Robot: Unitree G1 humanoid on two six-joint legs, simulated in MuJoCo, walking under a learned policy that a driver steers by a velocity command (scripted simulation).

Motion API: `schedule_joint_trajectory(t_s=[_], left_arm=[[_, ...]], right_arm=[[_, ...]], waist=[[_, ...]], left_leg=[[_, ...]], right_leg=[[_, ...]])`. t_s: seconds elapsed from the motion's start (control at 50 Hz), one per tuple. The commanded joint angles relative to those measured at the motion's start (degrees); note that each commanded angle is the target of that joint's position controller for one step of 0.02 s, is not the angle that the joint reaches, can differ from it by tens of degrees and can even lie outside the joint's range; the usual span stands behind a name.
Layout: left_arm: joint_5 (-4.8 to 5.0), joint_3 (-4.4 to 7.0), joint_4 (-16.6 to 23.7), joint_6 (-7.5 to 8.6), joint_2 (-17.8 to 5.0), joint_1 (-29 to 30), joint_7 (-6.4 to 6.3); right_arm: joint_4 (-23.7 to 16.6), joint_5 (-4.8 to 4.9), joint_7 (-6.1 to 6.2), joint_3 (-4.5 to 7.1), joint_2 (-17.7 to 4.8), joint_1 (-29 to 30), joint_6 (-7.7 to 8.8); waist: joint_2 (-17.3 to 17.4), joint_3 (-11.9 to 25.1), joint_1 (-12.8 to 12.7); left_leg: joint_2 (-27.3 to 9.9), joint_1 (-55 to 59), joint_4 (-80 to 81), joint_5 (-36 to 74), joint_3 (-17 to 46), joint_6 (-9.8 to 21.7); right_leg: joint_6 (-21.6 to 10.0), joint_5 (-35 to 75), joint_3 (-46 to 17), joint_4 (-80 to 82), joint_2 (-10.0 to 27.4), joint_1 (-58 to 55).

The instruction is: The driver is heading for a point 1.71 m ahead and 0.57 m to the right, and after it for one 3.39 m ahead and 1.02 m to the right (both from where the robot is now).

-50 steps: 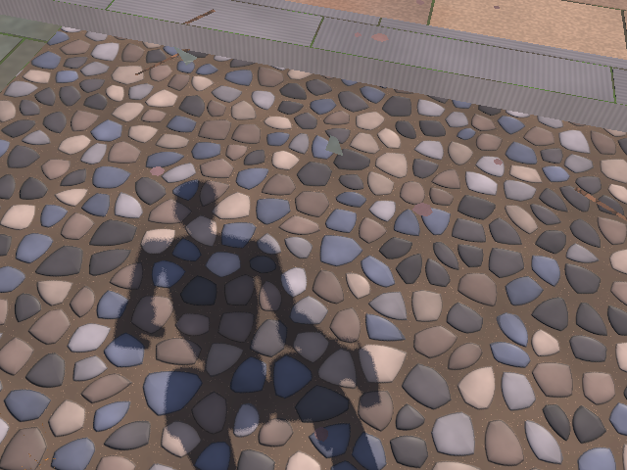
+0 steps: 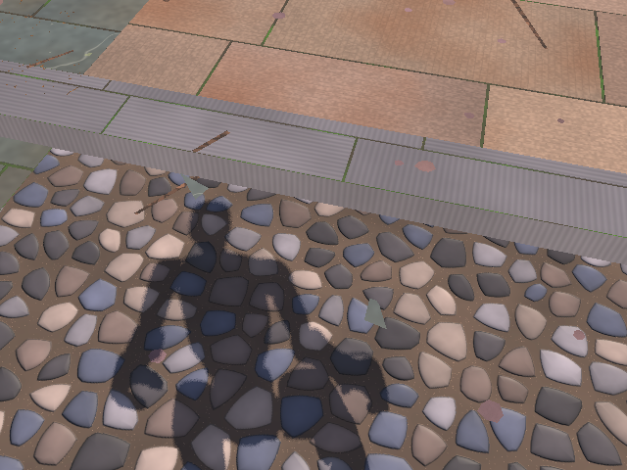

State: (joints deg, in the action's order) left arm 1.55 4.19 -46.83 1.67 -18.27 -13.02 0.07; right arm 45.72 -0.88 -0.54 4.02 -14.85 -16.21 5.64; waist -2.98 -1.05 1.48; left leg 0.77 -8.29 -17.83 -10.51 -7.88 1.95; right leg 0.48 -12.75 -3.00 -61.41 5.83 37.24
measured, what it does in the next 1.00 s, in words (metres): walks ahead, turning right: right foot, then left foot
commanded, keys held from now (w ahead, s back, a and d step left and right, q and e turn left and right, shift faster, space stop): w+e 0.74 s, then w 0.26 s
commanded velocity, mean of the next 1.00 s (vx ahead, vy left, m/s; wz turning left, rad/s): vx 0.50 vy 0.00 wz -0.50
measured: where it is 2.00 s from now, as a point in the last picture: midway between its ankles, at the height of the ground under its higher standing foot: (470, 284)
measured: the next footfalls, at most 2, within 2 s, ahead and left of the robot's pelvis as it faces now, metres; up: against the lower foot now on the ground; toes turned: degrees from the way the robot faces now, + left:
right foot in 0.28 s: +0.30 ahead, -0.16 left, +0.00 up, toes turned -13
left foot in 0.76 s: +0.63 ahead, -0.05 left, +0.00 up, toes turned -30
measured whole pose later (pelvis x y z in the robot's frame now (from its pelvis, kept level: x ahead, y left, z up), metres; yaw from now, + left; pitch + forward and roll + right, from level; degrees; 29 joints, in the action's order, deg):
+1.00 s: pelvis +0.55 -0.13 +0.00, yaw -31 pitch +2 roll +0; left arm -2.8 3.2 -41.1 0.8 -17.6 -13.1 2.7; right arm 48.6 -1.7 -1.1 2.8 -15.5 -19.7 4.5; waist -2.7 -0.9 2.4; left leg 1.0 -10.7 -20.5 -11.3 -1.2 1.5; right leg -1.8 -18.7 -4.1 -54.2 -1.4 28.5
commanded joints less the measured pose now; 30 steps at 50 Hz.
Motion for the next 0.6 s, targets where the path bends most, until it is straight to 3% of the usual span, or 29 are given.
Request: schedule_joint_trajectory(t_s=[0.02, 0.1, 0.18, 0.22, 0.24, 0.26, 0.28, 0.3, 0.32, 0.34, 0.36, 0.38, 0.4, 0.44, 0.48, 0.56, 0.6], left_arm=[[-0.34, 0.14, 3.57, 0.03, -0.75, -0.68, 0.61], [-0.51, -0.66, 6.51, 0.47, 0.37, 7.52, 2.22], [-0.48, -0.44, 9.79, 0.25, -0.90, 12.20, 3.26], [-0.53, 0.40, 10.54, 0.04, -2.46, 10.38, 3.48], [-0.39, 1.37, 9.83, -0.11, -4.04, 5.81, 3.38], [-0.14, 3.10, 7.65, -0.19, -6.81, -2.95, 2.91], [0.02, 5.33, 5.40, -0.77, -12.12, -12.49, 1.73], [0.53, 6.03, 5.91, -0.34, -18.48, -10.26, 1.43], [-0.06, 4.46, 7.95, 0.60, -13.55, -11.90, 1.76], [-0.57, 3.48, 7.38, 1.45, -10.25, -10.19, 1.95], [-0.37, 2.99, 7.70, 1.86, -8.71, -6.97, 1.86], [-0.46, 2.34, 8.51, 1.84, -6.58, -2.84, 1.67], [-1.26, 1.81, 9.69, 1.88, -5.33, -0.40, 1.35], [-1.31, 1.86, 10.37, 2.01, -5.58, 0.51, 0.89], [-0.97, 2.28, 9.92, 2.15, -7.10, -0.87, 0.13], [-0.39, 2.62, 8.98, 1.61, -7.85, -3.85, -0.87], [-0.20, 2.75, 8.20, 1.32, -8.09, -6.06, -0.99]], right_arm=[[-3.34, -0.08, 0.67, 1.81, -7.44, 4.72, 1.34], [-1.72, 0.61, 1.32, 2.54, -9.88, 1.96, 0.53], [0.08, 1.95, 1.38, 3.36, -11.67, -0.63, -1.08], [0.10, 2.40, 1.59, 3.81, -13.32, 0.01, -1.96], [-0.05, 2.60, 1.72, 3.94, -13.96, 0.59, -2.51], [-0.30, 2.80, 1.84, 3.61, -13.45, 1.34, -2.92], [-1.21, 1.48, 2.05, 2.60, -11.21, 0.17, -2.60], [-4.57, -0.61, 1.26, -0.14, -2.66, -5.08, -0.98], [-4.94, 1.64, 0.53, 0.26, -7.01, 1.10, 1.28], [-6.57, 3.70, 0.12, 0.94, -9.65, 6.47, 2.37], [-6.51, 2.94, 0.45, 0.64, -8.94, 7.07, 2.96], [-5.80, 1.29, 0.89, 0.97, -9.28, 6.91, 2.95], [-5.48, 0.75, 0.89, 1.37, -9.78, 5.67, 2.37], [-5.49, 0.30, 0.77, 1.38, -8.75, 4.71, 1.05], [-6.38, -0.05, 0.87, 0.86, -7.09, 6.99, 0.26], [-8.46, 0.25, 0.23, -0.31, -4.81, 15.42, 0.41], [-9.44, 0.94, -0.30, -0.38, -5.12, 18.68, 0.74]], waist=[[6.45, -0.88, -2.08], [4.95, -3.11, 1.03], [5.26, -4.43, 1.95], [6.93, -1.86, -0.10], [7.58, 1.29, -2.94], [6.59, 5.87, -7.87], [1.01, 11.41, -11.39], [-13.95, 16.02, -3.81], [-6.18, 22.04, -8.41], [-3.29, 14.01, -9.02], [0.60, 9.56, -6.61], [2.00, 6.31, -4.14], [0.74, 5.41, -2.00], [0.95, 4.49, -0.55], [1.49, 2.87, -0.74], [-0.67, 0.81, -4.01], [-1.33, 0.47, -5.46]], left_leg=[[-15.57, -0.01, 11.04, 12.04, 6.04, 8.91], [-15.80, 2.70, 11.22, 12.45, 0.37, 7.61], [-18.17, 11.23, 7.17, 17.53, -1.73, 6.16], [-18.22, 13.53, 0.11, 35.02, -3.42, 4.87], [-17.47, 13.31, -7.38, 44.24, -4.51, 3.99], [-15.17, 9.45, -19.23, 46.33, -6.37, 2.13], [-12.71, -4.26, -36.89, 30.51, -6.71, -0.90], [-0.64, -30.22, -56.68, -21.96, -0.69, -4.60], [0.00, -36.29, -62.07, -24.29, 12.40, -3.42], [-2.45, -40.80, -61.15, -18.77, 12.60, -1.93], [-4.95, -38.96, -56.44, -13.79, 12.57, -1.12], [-6.67, -34.88, -51.37, -10.93, 12.59, -1.41], [-7.79, -30.39, -48.80, -8.92, 13.12, -1.68], [-7.67, -27.22, -44.24, -7.42, 12.32, -3.09], [-6.79, -27.12, -37.97, -3.00, 11.18, -4.83], [-3.37, -23.19, -20.15, 12.71, 10.46, -5.94], [-1.79, -20.67, -15.48, 16.13, 10.41, -5.85]], right_leg=[[0.38, 9.43, -2.49, 6.63, 2.29, 2.10], [-0.79, 15.90, 1.82, 18.73, 1.07, 0.15], [-3.41, 9.30, 4.29, 23.87, -0.15, 1.89], [-5.57, 3.17, 7.59, 24.42, -3.41, -3.45], [-6.96, 0.96, 9.47, 24.80, -6.02, -10.03], [-8.96, 3.78, 10.36, 28.31, -9.06, -22.54], [-12.26, 5.28, 0.10, 29.62, -4.17, -40.38], [-23.28, -5.00, -33.07, 35.80, 10.01, -57.92], [-24.33, -11.21, -44.43, 44.24, 13.28, -60.48], [-21.46, -6.85, -36.62, 45.27, 12.06, -55.73], [-19.56, -1.74, -29.97, 44.77, 9.70, -47.78], [-18.16, 4.53, -24.37, 45.05, 7.52, -39.73], [-17.78, 9.54, -21.30, 46.13, 6.15, -34.20], [-18.14, 14.96, -18.30, 47.96, 4.89, -28.99], [-17.85, 18.30, -14.71, 48.84, 3.44, -25.43], [-14.10, 12.36, -10.55, 48.16, -0.67, -22.09], [-13.24, 9.09, -12.07, 47.49, -0.25, -22.16]])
